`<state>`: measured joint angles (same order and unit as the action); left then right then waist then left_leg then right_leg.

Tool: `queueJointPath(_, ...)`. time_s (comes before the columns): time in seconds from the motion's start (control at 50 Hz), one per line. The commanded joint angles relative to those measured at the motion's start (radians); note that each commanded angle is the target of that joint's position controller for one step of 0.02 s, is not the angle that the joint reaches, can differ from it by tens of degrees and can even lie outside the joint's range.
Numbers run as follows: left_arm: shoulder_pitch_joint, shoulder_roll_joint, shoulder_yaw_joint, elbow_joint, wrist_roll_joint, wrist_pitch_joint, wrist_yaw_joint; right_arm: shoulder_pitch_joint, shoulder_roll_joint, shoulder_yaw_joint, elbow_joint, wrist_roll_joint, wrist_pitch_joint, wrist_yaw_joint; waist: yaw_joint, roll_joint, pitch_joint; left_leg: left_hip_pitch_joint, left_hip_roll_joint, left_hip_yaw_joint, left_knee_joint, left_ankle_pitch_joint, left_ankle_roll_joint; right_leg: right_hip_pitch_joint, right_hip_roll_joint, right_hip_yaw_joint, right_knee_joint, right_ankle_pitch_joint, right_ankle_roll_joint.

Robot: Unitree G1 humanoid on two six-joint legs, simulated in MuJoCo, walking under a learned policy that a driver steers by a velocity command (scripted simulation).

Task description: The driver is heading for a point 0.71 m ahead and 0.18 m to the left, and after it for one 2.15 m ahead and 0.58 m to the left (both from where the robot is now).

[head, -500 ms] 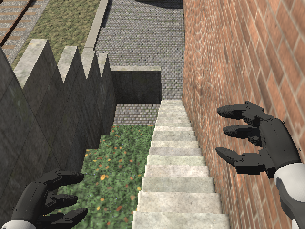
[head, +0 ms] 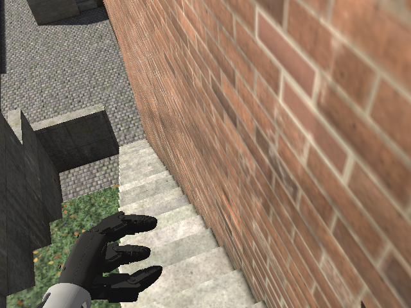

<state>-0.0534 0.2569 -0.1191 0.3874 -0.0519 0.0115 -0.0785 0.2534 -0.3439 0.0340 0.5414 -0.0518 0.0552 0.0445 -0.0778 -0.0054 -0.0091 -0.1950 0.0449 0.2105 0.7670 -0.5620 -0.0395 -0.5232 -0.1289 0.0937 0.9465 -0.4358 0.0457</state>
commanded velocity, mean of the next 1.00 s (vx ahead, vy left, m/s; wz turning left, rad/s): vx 1.00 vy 0.00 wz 0.16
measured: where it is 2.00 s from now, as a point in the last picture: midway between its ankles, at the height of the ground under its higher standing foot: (171, 247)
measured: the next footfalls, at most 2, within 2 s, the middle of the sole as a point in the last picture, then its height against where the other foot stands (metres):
left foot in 0.48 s outside the picture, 0.14 m lower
right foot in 1.16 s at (169, 294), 0.49 m lower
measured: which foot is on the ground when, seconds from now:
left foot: down 0.00-0.00, up 0.02-0.46, down 0.48-1.00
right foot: down 0.00-0.54, up 0.56-1.00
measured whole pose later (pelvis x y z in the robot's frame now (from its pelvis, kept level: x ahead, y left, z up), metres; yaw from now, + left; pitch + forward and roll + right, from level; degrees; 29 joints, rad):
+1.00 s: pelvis +0.41 +0.23 -0.30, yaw +8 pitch -1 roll +4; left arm 0.03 0.21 0.05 0.74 -0.02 -0.09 -0.15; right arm 0.68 -0.13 0.00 1.00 0.01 -0.19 -0.07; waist -0.16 -0.01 -0.09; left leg 0.08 -0.02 0.25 1.25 -0.73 -0.03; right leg -0.72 0.05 0.01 0.84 0.29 -0.10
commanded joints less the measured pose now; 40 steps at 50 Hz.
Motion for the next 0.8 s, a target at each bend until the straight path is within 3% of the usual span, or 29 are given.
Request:
queueJointPath(0.02,0.162,0.305,0.083,-0.020,0.016,-0.002,0.026,-0.090,-0.052,-0.022,-0.119,-0.016,0.003,-0.030,0.090,-0.465,-0.176,-0.249,-0.065,-0.145,0.423,-0.059,-0.033,0.286,-0.146,0.276,-0.466,0.610,-0.187)
queueJointPath(0.06,0.232,0.286,0.120,0.060,0.007,-0.020,0.002,-0.075,-0.089,-0.036,-0.109,0.021,-0.010,-0.036,0.101,-0.174,-0.148,-0.458,0.003,-0.293,0.630,-0.107,-0.085,0.310,-0.262,0.365,-0.405,0.488,-0.248)
queueJointPath(0.08,0.260,0.281,0.137,0.104,-0.004,-0.020,-0.004,-0.036,-0.074,-0.042,-0.097,0.027,-0.001,-0.047,0.086,-0.121,-0.140,-0.509,0.027,-0.317,0.675,-0.049,-0.084,0.330,-0.266,0.319,-0.337,0.537,-0.224)
queueJointPath(0.1,0.281,0.253,0.146,0.142,-0.008,-0.017,-0.001,-0.008,-0.058,-0.045,-0.087,0.022,0.012,-0.059,0.080,-0.079,-0.139,-0.544,0.049,-0.341,0.672,0.024,-0.070,0.335,-0.265,0.272,-0.284,0.521,-0.201)
queueJointPath(0.18,0.348,0.146,0.133,0.187,0.052,-0.035,0.025,-0.016,0.008,-0.049,-0.098,0.041,0.059,-0.066,0.098,-0.057,-0.076,-0.623,0.024,-0.335,0.655,0.156,-0.037,0.246,-0.259,0.161,-0.262,0.364,-0.156)
queueJointPath(0.22,0.361,0.237,0.172,0.233,0.082,-0.049,0.060,-0.013,0.036,-0.056,-0.060,0.038,0.048,-0.043,0.086,0.012,-0.061,-0.568,0.022,-0.322,0.675,0.277,0.011,0.161,-0.324,0.147,-0.162,0.350,-0.140)
queueJointPath(0.24,0.341,0.225,0.168,0.224,0.075,-0.047,0.066,-0.037,0.045,-0.056,-0.066,0.031,0.049,-0.043,0.088,-0.013,-0.035,-0.570,0.007,-0.300,0.678,0.302,0.022,0.124,-0.327,0.121,-0.173,0.389,-0.130)
queueJointPath(0.26,0.275,0.213,0.158,0.180,0.062,-0.043,0.070,-0.047,0.035,-0.061,-0.100,0.014,0.057,-0.058,0.069,-0.149,-0.007,-0.606,-0.002,-0.246,0.688,0.351,0.019,0.092,-0.307,0.078,-0.192,0.388,-0.124)
queueJointPath(0.32,0.354,0.207,0.162,0.203,0.074,-0.040,0.089,-0.081,0.009,-0.078,-0.113,0.044,0.061,-0.084,0.115,-0.299,-0.023,-0.608,-0.034,-0.209,0.685,0.291,0.023,0.127,-0.307,0.020,-0.212,0.251,-0.119)
queueJointPath(0.34,0.425,0.172,0.171,0.240,0.071,-0.069,0.091,-0.202,-0.053,-0.109,-0.136,0.075,0.044,-0.094,0.171,-0.218,0.012,-0.794,0.051,-0.387,0.543,0.630,0.054,0.198,-0.319,0.043,-0.104,-0.173,-0.074)
queueJointPath(0.36,0.379,0.145,0.172,0.258,0.069,-0.072,0.095,-0.166,-0.046,-0.113,-0.112,0.071,0.034,-0.080,0.147,-0.172,0.051,-0.788,0.041,-0.338,0.513,0.713,0.047,0.169,-0.343,0.055,-0.035,-0.237,-0.074)
queueJointPath(0.38,0.362,0.173,0.184,0.258,0.039,-0.057,0.116,-0.108,-0.027,-0.121,-0.117,0.040,0.014,-0.071,0.110,-0.231,0.044,-0.729,0.015,-0.267,0.523,0.604,0.043,0.178,-0.327,0.026,-0.020,-0.133,-0.067)
queueJointPath(0.46,0.420,0.243,0.237,0.283,0.004,-0.049,0.130,-0.146,-0.037,-0.146,-0.130,0.064,-0.022,-0.051,0.131,-0.347,0.060,-0.725,0.020,-0.188,0.544,0.299,0.054,0.244,-0.381,0.018,-0.026,-0.137,-0.050)
queueJointPath(0.48,0.327,0.248,0.239,0.260,-0.015,-0.048,0.123,-0.132,-0.042,-0.147,-0.107,0.097,-0.017,-0.033,0.111,-0.341,0.094,-0.613,0.088,-0.314,0.264,0.441,0.080,0.132,-0.365,-0.041,0.054,-0.198,0.017)
queueJointPath(0.5,0.266,0.208,0.223,0.248,-0.019,-0.030,0.130,-0.015,-0.024,-0.143,-0.033,0.123,-0.017,-0.015,0.038,-0.258,0.056,-0.288,0.067,-0.222,-0.059,0.674,0.093,-0.016,-0.294,-0.230,0.107,-0.228,0.054)
queueJointPath(0.52,0.296,0.143,0.207,0.276,-0.013,-0.038,0.126,0.163,-0.053,-0.169,0.079,0.097,-0.035,-0.019,-0.040,-0.007,0.028,-0.009,-0.071,-0.085,-0.129,0.918,0.096,-0.118,-0.169,-0.361,0.176,-0.180,0.062)
queueJointPath(0.54,0.164,0.206,0.227,0.314,-0.038,-0.031,0.134,0.511,-0.055,-0.186,0.231,0.015,-0.060,-0.024,-0.264,-0.010,0.001,0.209,-0.118,-0.111,-0.135,0.653,0.144,-0.203,-0.138,-0.336,0.473,0.038,0.049)
queueJointPath(0.56,0.061,0.210,0.251,0.206,-0.042,-0.048,0.169,0.604,-0.199,-0.213,0.295,-0.009,-0.120,-0.003,-0.277,0.383,0.076,0.233,-0.009,-0.631,-0.315,0.328,0.175,-0.509,0.025,-0.212,0.958,-0.281,0.009)
queueJointPath(0.58,-0.167,0.221,0.246,0.216,-0.034,-0.052,0.191,0.700,-0.101,-0.173,0.315,-0.017,-0.139,-0.014,-0.451,0.236,0.174,0.215,0.014,-0.377,-0.276,0.684,0.165,-0.566,0.043,-0.192,1.144,-0.338,-0.013)
queueJointPath(0.6,-0.154,0.157,0.234,0.215,-0.016,-0.072,0.187,0.606,-0.098,-0.147,0.294,-0.022,-0.146,-0.014,-0.392,0.306,0.216,0.164,0.031,-0.186,-0.357,1.030,0.179,-0.462,0.102,-0.177,1.360,-0.486,-0.042)
queueJointPath(0.62,-0.041,0.052,0.224,0.159,-0.008,-0.096,0.190,0.501,-0.103,-0.119,0.269,-0.019,-0.167,-0.013,-0.208,0.436,0.169,0.241,0.069,-0.371,-0.107,1.395,0.143,-0.659,0.244,0.068,1.360,-0.393,-0.080)
queueJointPath(0.66,0.192,0.047,0.213,0.258,-0.061,-0.115,0.160,0.425,0.000,-0.096,0.283,0.031,-0.180,0.004,-0.022,0.477,-0.050,0.289,0.233,-0.679,-0.018,0.848,0.149,-0.810,0.186,0.225,0.931,-0.040,-0.194)
queueJointPath(0.68,0.171,0.058,0.197,0.270,-0.042,-0.107,0.134,0.314,0.083,-0.076,0.239,0.059,-0.210,-0.001,-0.004,0.285,-0.053,0.269,0.254,-0.685,-0.043,0.691,0.107,-0.827,0.151,0.241,0.803,0.131,-0.202)
queueJointPath(0.7,0.194,0.062,0.188,0.291,0.000,-0.099,0.109,0.196,0.114,-0.057,0.185,0.044,-0.218,-0.039,0.067,0.121,-0.034,0.097,0.232,-0.602,-0.091,0.646,0.103,-0.673,0.159,0.196,0.466,0.426,-0.172)
queueJointPath(0.72,0.212,0.045,0.179,0.307,0.041,-0.102,0.087,0.092,0.119,-0.052,0.183,0.038,-0.230,-0.073,0.120,0.088,-0.046,-0.141,0.202,-0.585,-0.174,0.604,0.170,-0.378,0.115,0.159,0.296,0.640,-0.144)
queueJointPath(0.74,0.244,-0.005,0.171,0.330,0.041,-0.100,0.062,0.066,0.065,-0.066,0.231,0.008,-0.236,-0.104,0.150,0.110,-0.063,-0.212,0.239,-0.643,-0.192,0.681,0.219,-0.297,0.116,0.105,0.385,0.753,-0.124)
queueJointPath(0.76,0.219,0.015,0.169,0.333,0.024,-0.092,0.041,0.117,0.068,-0.073,0.253,0.015,-0.243,-0.120,0.136,0.083,-0.030,-0.136,0.218,-0.596,-0.150,0.567,0.189,-0.373,0.107,0.140,0.287,0.840,-0.129)
queueJointPath(0.78,0.039,0.040,0.157,0.287,0.010,-0.094,0.032,0.133,0.115,-0.059,0.267,0.053,-0.260,-0.140,0.074,0.079,0.117,-0.147,0.155,-0.506,-0.165,0.308,0.158,-0.467,0.117,0.117,0.083,0.833,-0.125)
queueJointPath(0.8,0.002,0.048,0.164,0.282,0.049,-0.081,0.012,0.202,0.146,-0.044,0.293,0.063,-0.255,-0.152,0.054,-0.017,0.174,-0.348,0.109,-0.395,-0.173,0.225,0.134,-0.234,0.137,0.048,-0.107,1.029,-0.135)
